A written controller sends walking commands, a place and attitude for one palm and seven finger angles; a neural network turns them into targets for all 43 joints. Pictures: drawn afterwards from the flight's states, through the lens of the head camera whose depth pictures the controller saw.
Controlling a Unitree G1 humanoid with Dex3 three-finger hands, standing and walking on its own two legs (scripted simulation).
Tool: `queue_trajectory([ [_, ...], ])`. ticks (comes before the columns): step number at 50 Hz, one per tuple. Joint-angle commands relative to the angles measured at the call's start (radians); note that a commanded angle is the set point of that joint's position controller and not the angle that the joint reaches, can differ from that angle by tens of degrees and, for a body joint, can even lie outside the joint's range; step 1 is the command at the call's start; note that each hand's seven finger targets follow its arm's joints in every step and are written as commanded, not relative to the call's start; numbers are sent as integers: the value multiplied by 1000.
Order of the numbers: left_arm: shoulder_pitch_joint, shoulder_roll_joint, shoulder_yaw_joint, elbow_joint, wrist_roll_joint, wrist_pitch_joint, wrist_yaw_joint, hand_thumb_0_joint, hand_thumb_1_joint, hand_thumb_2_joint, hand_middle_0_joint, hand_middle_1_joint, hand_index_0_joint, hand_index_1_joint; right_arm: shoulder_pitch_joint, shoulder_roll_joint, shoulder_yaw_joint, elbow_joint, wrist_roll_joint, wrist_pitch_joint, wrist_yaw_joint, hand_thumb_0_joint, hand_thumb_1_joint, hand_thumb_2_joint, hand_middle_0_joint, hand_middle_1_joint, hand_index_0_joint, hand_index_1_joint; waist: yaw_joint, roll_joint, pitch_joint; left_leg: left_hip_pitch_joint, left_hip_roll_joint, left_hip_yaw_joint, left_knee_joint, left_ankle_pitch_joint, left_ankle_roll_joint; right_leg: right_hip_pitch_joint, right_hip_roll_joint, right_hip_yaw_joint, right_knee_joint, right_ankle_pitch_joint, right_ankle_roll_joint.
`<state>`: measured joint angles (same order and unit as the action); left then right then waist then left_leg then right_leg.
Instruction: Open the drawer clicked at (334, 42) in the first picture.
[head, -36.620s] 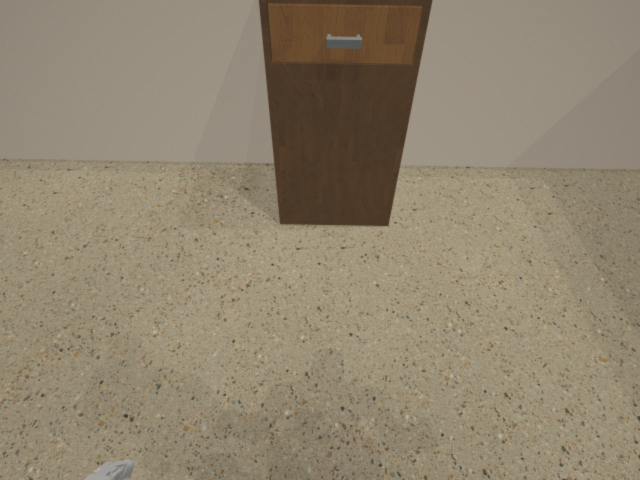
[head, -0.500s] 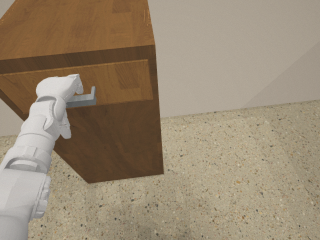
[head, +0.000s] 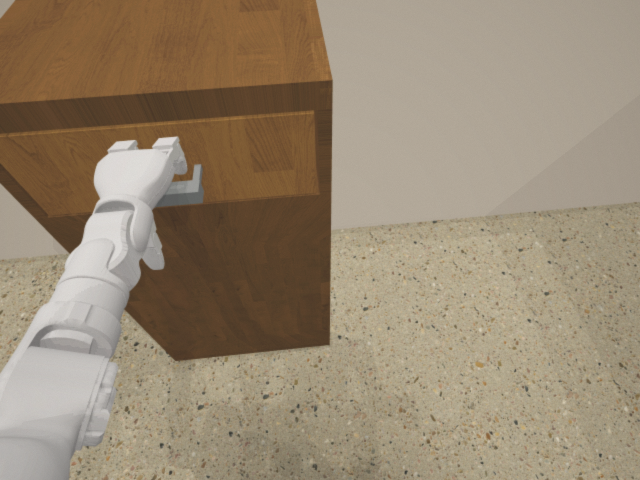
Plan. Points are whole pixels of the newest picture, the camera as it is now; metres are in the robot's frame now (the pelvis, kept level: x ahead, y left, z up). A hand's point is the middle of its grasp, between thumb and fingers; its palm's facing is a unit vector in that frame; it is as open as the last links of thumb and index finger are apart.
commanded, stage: lower the fingers behind the handle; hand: left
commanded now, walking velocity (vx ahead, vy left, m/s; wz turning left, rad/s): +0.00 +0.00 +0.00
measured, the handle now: (166, 183) +0.51 +0.23 +0.06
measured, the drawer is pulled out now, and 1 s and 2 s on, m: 0.00 0.00 0.00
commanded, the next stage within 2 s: lift the hand off the handle in 0.84 s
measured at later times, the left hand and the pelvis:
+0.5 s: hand (155, 209) +0.46 +0.23 +0.06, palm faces -0.01 +0.04 -1.00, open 13.8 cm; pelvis -0.01 +0.00 +0.00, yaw +0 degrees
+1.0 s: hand (156, 209) +0.46 +0.23 +0.06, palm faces -0.03 +0.06 -1.00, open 13.8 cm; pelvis -0.02 -0.02 -0.01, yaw +1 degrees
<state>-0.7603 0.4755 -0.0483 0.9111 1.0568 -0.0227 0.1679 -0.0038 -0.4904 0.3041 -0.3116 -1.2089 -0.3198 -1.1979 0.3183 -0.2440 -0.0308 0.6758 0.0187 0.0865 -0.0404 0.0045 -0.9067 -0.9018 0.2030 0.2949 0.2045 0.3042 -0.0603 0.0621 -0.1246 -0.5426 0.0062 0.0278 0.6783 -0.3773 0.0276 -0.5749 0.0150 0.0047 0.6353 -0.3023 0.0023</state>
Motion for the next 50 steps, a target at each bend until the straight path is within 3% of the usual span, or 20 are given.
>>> queue_trajectory([
  [1, -339, 233, 72, -163, 15, -1, 64, 0, -500, 300, -300, -1200, -300, -1200, 60, -158, -61, -90, -4, -26, -2, 0, -900, -900, 200, 300, 200, 300, 20, -42, -327, 158, -12, -14, -46, 529, 8, 177, 35, -43, -15, 352, -39],
  [5, -356, 183, 39, -193, 19, 10, 91, 0, -500, 300, -300, -1200, -300, -1200, 74, -155, -71, -81, -9, -29, 10, 0, -900, -900, 200, 300, 200, 300, 3, -34, -365, 200, -5, -21, -27, 579, 5, 148, 37, -46, -6, 349, -35],
  [6, -347, 200, 62, -189, 15, 18, 98, 0, -500, 300, -300, -1200, -300, -1200, 79, -156, -72, -79, -7, -27, 13, 0, -900, -900, 200, 300, 200, 300, 11, -40, -376, 195, -7, -19, -28, 567, 5, 159, 39, -46, -5, 350, -36],
  [9, -381, 168, 32, -186, 17, 38, 109, 0, -500, 300, -300, -1200, -300, -1200, 74, -157, -74, -73, -9, -26, 15, 0, -900, -900, 200, 300, 200, 300, -2, -40, -363, 190, -8, -24, -31, 541, 3, 142, 38, -49, -9, 322, -38],
  [13, -383, 194, 37, -103, 26, 68, 111, 0, -500, 300, -300, -1200, -300, -1200, 74, -160, -65, -63, -8, -20, 9, 0, -900, -900, 200, 300, 200, 300, -10, -86, -313, 125, -17, -13, -42, 423, 6, 147, 35, -47, -16, 295, -37],
  [16, -385, 189, 25, -56, 29, 77, 103, 0, -500, 300, -300, -1200, -300, -1200, 76, -163, -63, -59, -7, -19, 5, 0, -900, -900, 200, 300, 200, 300, -14, -69, -285, 108, -19, -9, -44, 392, 8, 130, 33, -44, -18, 280, -39],
  [19, -353, 195, 29, -42, 24, 77, 87, 0, -500, 300, -300, -1200, -300, -1200, 76, -165, -62, -71, -6, -15, 3, 0, -900, -900, 200, 300, 200, 300, -6, -71, -309, 97, -23, -4, -42, 385, 9, 158, 32, -38, -17, 291, -41],
  [20, -330, 162, -1, -14, 24, 79, 80, 0, -500, 300, -300, -1200, -300, -1200, 79, -161, -59, -73, -7, -16, 0, 0, -900, -900, 200, 300, 200, 300, -10, -76, -293, 84, -24, 2, -40, 367, 11, 148, 30, -40, -17, 284, -36],
  [22, -333, 161, -12, 13, 21, 78, 71, 0, -500, 300, -300, -1200, -300, -1200, 81, -167, -56, -74, -4, -18, -1, 0, -900, -900, 200, 300, 200, 300, -19, -85, -242, 52, -25, 5, -42, 309, 11, 120, 30, -38, -25, 248, -34],
  [23, -361, 200, 14, -5, 23, 72, 70, 0, -500, 300, -300, -1200, -300, -1200, 83, -170, -57, -75, -1, -17, -4, 0, -900, -900, 200, 300, 200, 300, -20, -91, -253, 46, -23, 4, -41, 290, 13, 124, 28, -31, -24, 236, -33],
  [26, -348, 216, 29, -17, 16, 59, 62, 0, -500, 300, -300, -1200, -300, -1200, 87, -167, -58, -86, -1, -20, -8, 0, -900, -900, 200, 300, 200, 300, -8, -78, -292, 45, -27, 8, -35, 298, 15, 153, 27, -26, -16, 257, -33],
  [31, -352, 207, 12, -6, 9, 45, 50, 0, -500, 300, -300, -1200, -300, -1200, 98, -169, -56, -85, 2, -26, -12, 0, -900, -900, 200, 300, 200, 300, -24, -106, -273, 16, -29, 11, -29, 262, 19, 147, 26, -20, -23, 243, -26],
  [34, -370, 250, 40, -31, 10, 31, 50, 0, -500, 300, -300, -1200, -300, -1200, 102, -172, -56, -85, 0, -26, -16, 0, -900, -900, 200, 300, 200, 300, -16, -86, -304, 8, -33, 12, -25, 263, 19, 168, 23, -12, -20, 252, -27],
  [41, -372, 217, 13, 3, 12, 26, 57, 0, -500, 300, -300, -1200, -300, -1200, 118, -168, -57, -75, 3, -33, -14, 0, -900, -900, 200, 300, 200, 300, -33, -88, -274, 2, -31, 8, -16, 241, 20, 118, 27, -17, -19, 222, -24],
  [44, -386, 253, 38, 1, 10, 28, 58, 0, -500, 300, -300, -1200, -300, -1200, 121, -173, -56, -75, 3, -31, -17, 0, -900, -900, 200, 300, 200, 300, -31, -111, -302, -13, -33, 7, -15, 236, 22, 147, 24, -11, -19, 231, -22],
  [45, -403, 224, 9, -3, 7, 27, 57, 0, -500, 300, -300, -1200, -300, -1200, 122, -168, -54, -75, 4, -35, -17, 0, -900, -900, 200, 300, 200, 300, -41, -85, -292, -9, -32, 9, -16, 228, 22, 131, 23, -12, -19, 221, -19],
  [46, -388, 240, 28, 11, 8, 27, 57, 0, -500, 300, -300, -1200, -300, -1200, 126, -169, -55, -73, 6, -34, -16, 0, -900, -900, 200, 300, 200, 300, -35, -105, -285, -18, -32, 6, -14, 222, 22, 128, 25, -14, -16, 215, -20],
  [47, -405, 70, -106, -7, -3, 30, 52, 0, -500, 300, -300, -1200, -300, -1200, 120, -158, -55, -76, 2, -41, -9, 0, -900, -900, 200, 300, 200, 300, -59, -82, -279, 14, -34, 7, -12, 233, 21, 97, 27, -19, -21, 217, -19],
  [48, -396, 121, -46, -5, -11, 30, 55, 0, -500, 300, -300, -1200, -300, -1200, 130, -162, -62, -66, 6, -42, -6, 0, -900, -900, 200, 300, 200, 300, -53, -97, -273, 21, -28, 3, -11, 226, 21, 83, 30, -23, -24, 199, -22],
  [50, -425, 186, -13, 24, 0, 37, 58, 0, -500, 300, -300, -1200, -300, -1200, 132, -174, -60, -58, 3, -37, -12, 0, -900, -900, 200, 300, 200, 300, -62, -102, -268, 0, -29, 1, -4, 215, 23, 77, 28, -16, -20, 193, -20],
])
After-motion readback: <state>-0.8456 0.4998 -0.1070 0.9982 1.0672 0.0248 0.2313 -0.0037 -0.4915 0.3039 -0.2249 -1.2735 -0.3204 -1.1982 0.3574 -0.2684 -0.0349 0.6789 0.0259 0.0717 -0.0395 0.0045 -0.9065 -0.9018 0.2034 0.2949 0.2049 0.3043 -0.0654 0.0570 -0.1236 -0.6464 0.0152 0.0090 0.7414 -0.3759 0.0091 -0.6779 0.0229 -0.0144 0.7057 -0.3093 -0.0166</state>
